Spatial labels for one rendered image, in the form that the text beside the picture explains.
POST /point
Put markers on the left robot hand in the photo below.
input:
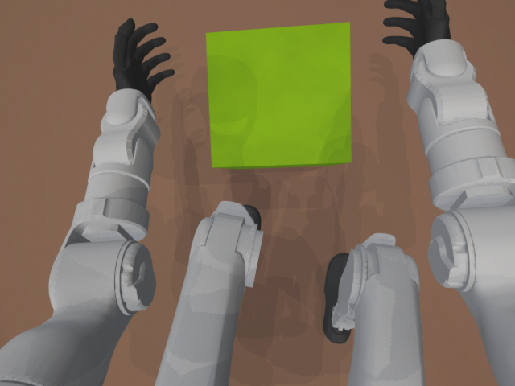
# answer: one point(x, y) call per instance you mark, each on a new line
point(129, 71)

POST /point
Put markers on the robot right upper arm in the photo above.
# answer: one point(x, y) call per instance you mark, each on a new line
point(473, 251)

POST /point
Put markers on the robot right forearm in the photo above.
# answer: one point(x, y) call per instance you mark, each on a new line
point(460, 137)

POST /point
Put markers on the carton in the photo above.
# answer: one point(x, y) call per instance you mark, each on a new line
point(280, 97)

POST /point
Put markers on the right robot foot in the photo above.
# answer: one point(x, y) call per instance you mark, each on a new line
point(331, 289)

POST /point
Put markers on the left robot shin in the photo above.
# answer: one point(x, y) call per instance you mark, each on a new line
point(205, 225)

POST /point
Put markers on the right robot hand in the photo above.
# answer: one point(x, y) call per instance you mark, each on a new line
point(431, 23)

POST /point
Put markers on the robot left upper arm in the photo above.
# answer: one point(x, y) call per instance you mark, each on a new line
point(96, 288)

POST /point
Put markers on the robot left forearm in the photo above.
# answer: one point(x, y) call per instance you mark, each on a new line
point(114, 207)

